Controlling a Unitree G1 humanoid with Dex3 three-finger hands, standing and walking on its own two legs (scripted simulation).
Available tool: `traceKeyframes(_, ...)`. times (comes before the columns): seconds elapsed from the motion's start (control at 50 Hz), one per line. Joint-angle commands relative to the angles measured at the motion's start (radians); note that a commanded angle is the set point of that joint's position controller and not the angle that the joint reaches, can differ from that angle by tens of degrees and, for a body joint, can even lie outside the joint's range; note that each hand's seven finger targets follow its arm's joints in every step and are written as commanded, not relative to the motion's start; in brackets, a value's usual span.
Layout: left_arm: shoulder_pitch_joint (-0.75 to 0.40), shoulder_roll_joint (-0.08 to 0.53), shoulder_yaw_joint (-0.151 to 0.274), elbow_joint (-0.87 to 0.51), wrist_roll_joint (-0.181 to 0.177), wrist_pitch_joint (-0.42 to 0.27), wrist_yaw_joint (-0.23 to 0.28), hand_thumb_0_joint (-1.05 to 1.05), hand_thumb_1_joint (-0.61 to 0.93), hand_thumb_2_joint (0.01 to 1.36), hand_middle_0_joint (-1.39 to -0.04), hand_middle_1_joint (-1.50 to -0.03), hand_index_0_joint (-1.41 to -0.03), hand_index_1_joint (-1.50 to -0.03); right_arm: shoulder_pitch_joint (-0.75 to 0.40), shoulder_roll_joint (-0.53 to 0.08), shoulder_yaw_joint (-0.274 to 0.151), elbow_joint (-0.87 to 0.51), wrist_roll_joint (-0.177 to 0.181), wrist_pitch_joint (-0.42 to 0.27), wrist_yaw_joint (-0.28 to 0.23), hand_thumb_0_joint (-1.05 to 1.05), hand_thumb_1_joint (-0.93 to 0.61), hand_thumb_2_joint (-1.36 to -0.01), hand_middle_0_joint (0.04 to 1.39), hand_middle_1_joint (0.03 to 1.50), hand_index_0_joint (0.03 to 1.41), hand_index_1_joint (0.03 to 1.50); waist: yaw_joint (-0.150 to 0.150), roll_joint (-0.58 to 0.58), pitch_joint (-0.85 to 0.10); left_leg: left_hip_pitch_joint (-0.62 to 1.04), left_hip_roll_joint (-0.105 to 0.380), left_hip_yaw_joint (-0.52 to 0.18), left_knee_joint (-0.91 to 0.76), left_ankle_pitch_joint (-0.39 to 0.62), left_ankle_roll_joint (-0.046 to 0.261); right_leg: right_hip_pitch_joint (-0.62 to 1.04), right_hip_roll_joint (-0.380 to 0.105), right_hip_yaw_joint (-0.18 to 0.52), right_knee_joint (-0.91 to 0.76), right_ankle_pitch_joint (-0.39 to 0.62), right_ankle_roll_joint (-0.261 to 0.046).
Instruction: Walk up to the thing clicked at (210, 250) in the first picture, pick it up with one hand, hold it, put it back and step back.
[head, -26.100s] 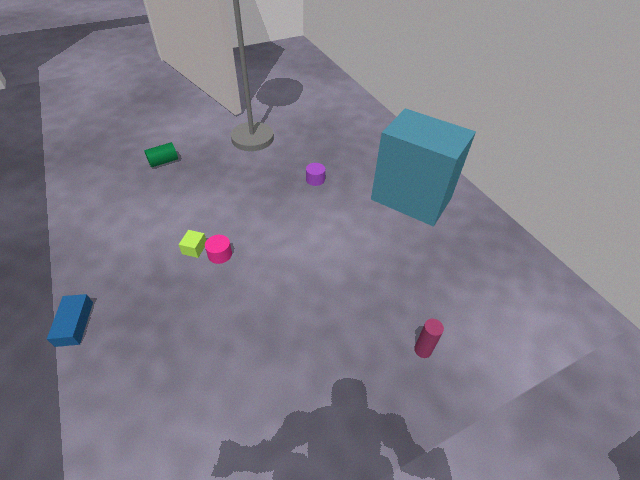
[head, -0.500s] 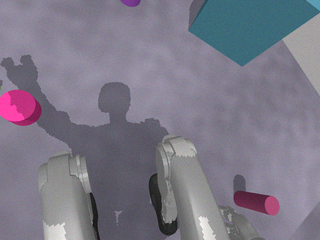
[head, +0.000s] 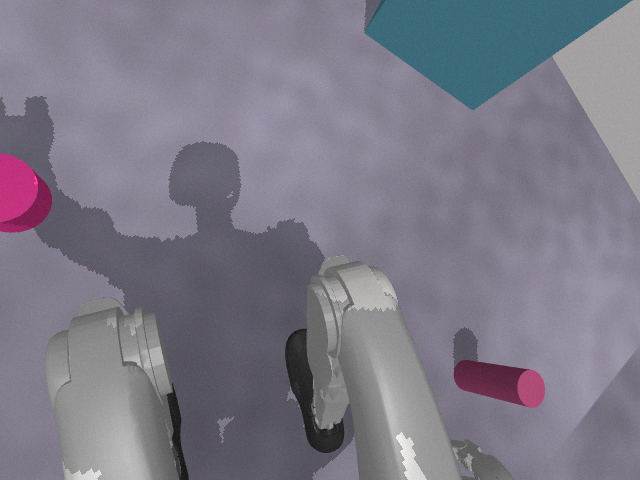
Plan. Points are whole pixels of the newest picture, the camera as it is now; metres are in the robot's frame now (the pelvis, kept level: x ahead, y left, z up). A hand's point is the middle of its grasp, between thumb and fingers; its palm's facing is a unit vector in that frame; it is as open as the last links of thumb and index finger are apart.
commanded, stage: home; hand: left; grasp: from above
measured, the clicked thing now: (5, 194) +0.49 +0.33 -0.30
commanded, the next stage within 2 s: none
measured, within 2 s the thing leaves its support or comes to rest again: neither
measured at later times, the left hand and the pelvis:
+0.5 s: hand out of the picture +0.39 +0.31 +0.00, palm faces -0.31 -0.48 -0.82, open 9.0 cm; pelvis +0.01 +0.00 +0.11, yaw +4 degrees
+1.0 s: hand out of the picture +0.26 +0.25 +0.20, palm faces +0.10 -0.93 -0.36, open 7.4 cm; pelvis +0.05 +0.00 +0.30, yaw +9 degrees
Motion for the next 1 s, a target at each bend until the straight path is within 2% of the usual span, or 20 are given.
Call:
traceKeyframes(0.0, -0.400, 0.285, 0.060, -0.217, -0.036, 0.068, 0.089, 0.000, -0.541, 0.998, -0.057, -1.004, -0.064, -0.997, 0.184, -0.253, -0.110, -0.019, 0.003, -0.020, -0.003, 0.000, -0.899, -0.897, 0.200, 0.300, 0.200, 0.300, 0.014, 0.527, -0.822, 0.682, 0.007, 0.090, -0.305, 0.114, 0.007, 0.276, 0.028, -0.072, -0.227, 0.173, -0.085)
traceKeyframes(0.02, -0.377, 0.275, 0.057, -0.192, -0.041, 0.088, 0.086, 0.000, -0.538, 0.993, -0.055, -1.001, -0.064, -0.992, 0.195, -0.253, -0.115, -0.009, 0.007, -0.023, -0.003, 0.000, -0.899, -0.897, 0.200, 0.300, 0.200, 0.300, 0.012, 0.503, -0.794, 0.665, 0.004, 0.092, -0.310, 0.099, 0.009, 0.275, 0.025, -0.070, -0.237, 0.163, -0.085)
traceKeyframes(0.06, -0.351, 0.240, 0.037, -0.146, -0.061, 0.115, 0.068, 0.000, -0.378, 0.912, -0.215, -0.841, -0.198, -0.832, 0.194, -0.242, -0.116, 0.002, 0.009, -0.028, -0.005, 0.000, -0.888, -0.895, 0.200, 0.300, 0.200, 0.300, 0.001, 0.448, -0.742, 0.594, -0.002, 0.098, -0.311, 0.062, 0.016, 0.277, 0.027, -0.069, -0.252, 0.138, -0.082)
traceKeyframes(0.16, -0.218, 0.194, 0.034, -0.253, -0.149, 0.167, -0.030, 0.000, 0.022, 0.839, -0.201, -0.531, -0.187, -0.545, 0.198, -0.230, -0.150, -0.016, 0.044, -0.024, -0.004, 0.000, -0.894, -0.897, 0.200, 0.300, 0.200, 0.300, 0.065, 0.409, -0.856, 0.670, -0.007, 0.102, -0.369, 0.110, 0.020, 0.377, 0.022, -0.051, -0.288, 0.168, -0.083)
traceKeyframes(0.24, -0.086, 0.145, 0.060, -0.422, -0.282, 0.186, -0.113, 0.000, 0.342, 0.838, -0.195, -0.425, -0.187, -0.433, 0.204, -0.211, -0.197, -0.044, 0.080, -0.016, -0.008, 0.000, -0.896, -0.898, 0.200, 0.300, 0.200, 0.300, 0.114, 0.351, -0.881, 0.694, -0.011, 0.121, -0.422, 0.134, 0.026, 0.456, 0.016, -0.019, -0.370, 0.179, -0.080)
traceKeyframes(0.28, 0.008, 0.084, 0.053, -0.550, -0.366, 0.201, -0.155, 0.000, 0.501, 0.832, -0.192, -0.374, -0.187, -0.379, 0.193, -0.192, -0.209, -0.060, 0.095, -0.012, -0.009, 0.000, -0.897, -0.899, 0.200, 0.300, 0.200, 0.300, 0.130, 0.320, -0.909, 0.713, -0.010, 0.128, -0.462, 0.147, 0.031, 0.534, 0.018, -0.005, -0.413, 0.195, -0.075)
traceKeyframes(0.3, 0.028, 0.092, 0.075, -0.625, -0.414, 0.212, -0.167, 0.000, 0.555, 0.826, -0.190, -0.351, -0.186, -0.355, 0.183, -0.195, -0.215, -0.068, 0.105, -0.010, -0.014, 0.000, -0.898, -0.899, 0.200, 0.300, 0.200, 0.300, 0.137, 0.294, -0.913, 0.710, -0.010, 0.126, -0.472, 0.139, 0.036, 0.547, 0.016, 0.000, -0.436, 0.192, -0.073)
traceKeyframes(0.38, 0.226, -0.049, 0.041, -0.752, -0.565, 0.259, -0.225, 0.000, 0.839, 0.871, -0.194, -0.293, -0.194, -0.293, 0.132, -0.165, -0.226, -0.081, 0.127, -0.010, -0.036, 0.000, -0.899, -0.900, 0.200, 0.300, 0.200, 0.300, 0.138, 0.226, -0.824, 0.742, -0.003, 0.113, -0.556, 0.125, 0.040, 0.603, 0.015, 0.013, -0.521, 0.188, -0.067)
traceKeyframes(0.4, 0.257, -0.040, 0.063, -0.816, -0.597, 0.268, -0.229, 0.000, 0.882, 0.891, -0.197, -0.296, -0.198, -0.295, 0.125, -0.164, -0.229, -0.088, 0.131, -0.012, -0.040, 0.000, -0.899, -0.900, 0.200, 0.300, 0.200, 0.300, 0.160, 0.220, -0.826, 0.775, 0.001, 0.109, -0.583, 0.120, 0.038, 0.627, 0.014, 0.016, -0.540, 0.180, -0.069)
traceKeyframes(0.42, 0.254, -0.032, 0.080, -0.911, -0.627, 0.274, -0.231, 0.000, 0.897, 0.898, -0.198, -0.297, -0.199, -0.296, 0.112, -0.164, -0.237, -0.100, 0.138, -0.012, -0.045, 0.000, -0.899, -0.900, 0.200, 0.300, 0.200, 0.300, 0.171, 0.243, -0.869, 0.833, 0.004, 0.101, -0.611, 0.119, 0.037, 0.647, 0.009, 0.019, -0.559, 0.179, -0.071)
traceKeyframes(0.44, 0.309, -0.057, 0.073, -0.905, -0.647, 0.286, -0.233, 0.000, 0.899, 0.898, -0.199, -0.297, -0.199, -0.296, 0.097, -0.162, -0.240, -0.108, 0.141, -0.013, -0.050, 0.000, -0.899, -0.900, 0.200, 0.300, 0.200, 0.300, 0.175, 0.236, -0.858, 0.865, 0.008, 0.096, -0.638, 0.116, 0.034, 0.660, 0.009, 0.019, -0.574, 0.174, -0.071)
traceKeyframes(0.48, 0.365, -0.137, 0.032, -0.972, -0.703, 0.305, -0.239, 0.000, 0.899, 0.899, -0.199, -0.297, -0.199, -0.296, 0.072, -0.153, -0.241, -0.119, 0.151, -0.021, -0.063, 0.000, -0.899, -0.900, 0.200, 0.300, 0.200, 0.300, 0.161, 0.240, -0.776, 0.903, 0.014, 0.077, -0.708, 0.075, 0.028, 0.654, 0.003, 0.017, -0.614, 0.146, -0.072)
traceKeyframes(0.52, 0.440, -0.143, 0.060, -0.993, -0.751, 0.330, -0.230, 0.000, 0.899, 0.898, -0.199, -0.297, -0.199, -0.296, 0.057, -0.148, -0.240, -0.125, 0.158, -0.033, -0.078, 0.000, -0.899, -0.900, 0.200, 0.300, 0.200, 0.300, 0.178, 0.224, -0.751, 0.963, 0.017, 0.070, -0.766, 0.055, 0.024, 0.687, 0.002, 0.020, -0.659, 0.128, -0.072)
traceKeyframes(0.56, 0.457, -0.171, 0.050, -1.094, -0.796, 0.350, -0.227, 0.000, 0.899, 0.899, -0.199, -0.297, -0.199, -0.296, 0.028, -0.144, -0.239, -0.137, 0.163, -0.048, -0.091, 0.000, -0.899, -0.900, 0.200, 0.300, 0.200, 0.300, 0.185, 0.263, -0.754, 1.031, 0.019, 0.058, -0.829, 0.037, 0.018, 0.722, -0.004, 0.026, -0.694, 0.123, -0.071)
traceKeyframes(0.6, 0.557, -0.241, 0.019, -1.089, -0.841, 0.379, -0.225, 0.000, 0.899, 0.898, -0.199, -0.297, -0.199, -0.296, 0.005, -0.134, -0.235, -0.151, 0.170, -0.067, -0.106, 0.000, -0.899, -0.900, 0.200, 0.300, 0.200, 0.300, 0.172, 0.228, -0.712, 1.069, 0.017, 0.060, -0.871, 0.028, 0.017, 0.761, -0.004, 0.031, -0.745, 0.117, -0.070)
traceKeyframes(0.64, 0.621, -0.255, 0.036, -1.120, -0.898, 0.403, -0.216, 0.000, 0.899, 0.898, -0.198, -0.296, -0.199, -0.296, -0.016, -0.130, -0.229, -0.155, 0.175, -0.089, -0.124, 0.000, -0.899, -0.900, 0.200, 0.300, 0.200, 0.300, 0.184, 0.215, -0.677, 1.112, 0.014, 0.052, -0.925, 0.005, 0.015, 0.805, -0.005, 0.039, -0.796, 0.099, -0.068)
traceKeyframes(0.68, 0.681, -0.304, 0.018, -1.167, -0.945, 0.423, -0.210, 0.000, 0.899, 0.898, -0.198, -0.297, -0.199, -0.296, -0.029, -0.121, -0.225, -0.161, 0.179, -0.107, -0.138, 0.000, -0.899, -0.900, 0.200, 0.300, 0.200, 0.300, 0.176, 0.222, -0.642, 1.161, 0.011, 0.050, -0.974, 0.013, 0.012, 0.849, -0.010, 0.047, -0.843, 0.103, -0.068)
traceKeyframes(0.84, 0.886, -0.380, 0.032, -1.303, -1.151, 0.510, -0.183, 0.000, 0.900, 0.899, -0.199, -0.297, -0.199, -0.297, -0.065, -0.082, -0.196, -0.209, 0.184, -0.166, -0.186, 0.000, -0.900, -0.900, 0.200, 0.300, 0.200, 0.300, 0.184, 0.185, -0.551, 1.327, 0.003, 0.066, -1.155, 0.002, 0.016, 1.078, -0.012, 0.074, -1.066, 0.093, -0.062)
traceKeyframes(0.96, 1.074, -0.469, 0.021, -1.392, -1.242, 0.585, -0.175, 0.000, 0.899, 0.899, -0.199, -0.297, -0.199, -0.297, -0.021, -0.052, -0.172, -0.224, 0.183, -0.196, -0.233, 0.000, -0.900, -0.900, 0.200, 0.300, 0.200, 0.300, 0.181, 0.165, -0.500, 1.490, 0.003, 0.078, -1.283, 0.162, 0.007, 1.260, -0.010, 0.067, -1.205, 0.218, -0.061)
traceKeyframes(0.98, 1.102, -0.470, 0.038, -1.414, -1.259, 0.598, -0.173, 0.000, 0.899, 0.899, -0.199, -0.297, -0.199, -0.297, -0.014, -0.049, -0.166, -0.230, 0.183, -0.200, -0.241, 0.000, -0.899, -0.900, 0.200, 0.300, 0.200, 0.300, 0.194, 0.162, -0.494, 1.510, -0.001, 0.085, -1.303, 0.180, 0.008, 1.302, -0.011, 0.068, -1.232, 0.232, -0.061)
